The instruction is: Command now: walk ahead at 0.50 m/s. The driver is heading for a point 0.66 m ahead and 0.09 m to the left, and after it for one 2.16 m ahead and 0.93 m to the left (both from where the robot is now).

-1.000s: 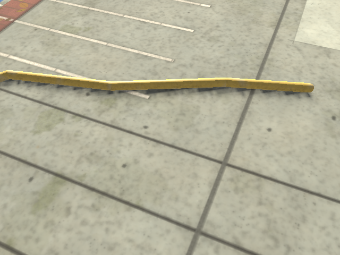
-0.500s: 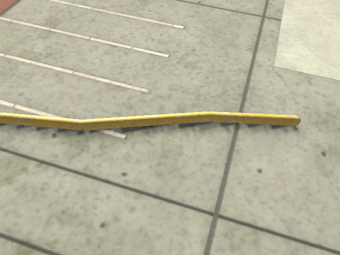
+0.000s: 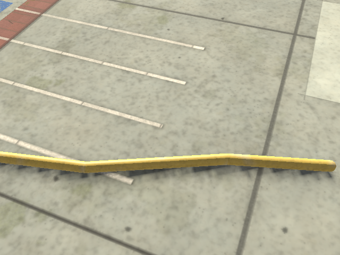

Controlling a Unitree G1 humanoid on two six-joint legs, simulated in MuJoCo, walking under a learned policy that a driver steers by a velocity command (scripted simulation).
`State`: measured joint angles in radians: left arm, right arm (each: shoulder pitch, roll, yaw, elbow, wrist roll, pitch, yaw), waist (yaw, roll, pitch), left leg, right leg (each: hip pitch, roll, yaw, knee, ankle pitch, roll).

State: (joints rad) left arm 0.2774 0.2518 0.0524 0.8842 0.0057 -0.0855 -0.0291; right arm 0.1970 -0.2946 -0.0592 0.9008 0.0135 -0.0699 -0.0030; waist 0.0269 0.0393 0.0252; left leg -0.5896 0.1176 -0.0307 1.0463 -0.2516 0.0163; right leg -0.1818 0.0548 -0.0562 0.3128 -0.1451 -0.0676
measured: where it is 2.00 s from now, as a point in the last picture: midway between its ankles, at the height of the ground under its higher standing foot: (184, 226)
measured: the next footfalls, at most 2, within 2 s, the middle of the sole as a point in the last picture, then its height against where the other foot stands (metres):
left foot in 0.30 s outside the picture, level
right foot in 0.86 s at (206, 215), level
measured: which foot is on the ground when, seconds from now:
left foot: up 0.00-0.28, down 0.30-0.88, up 0.90-1.00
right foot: down 0.00-0.32, up 0.34-0.84, down 0.86-1.00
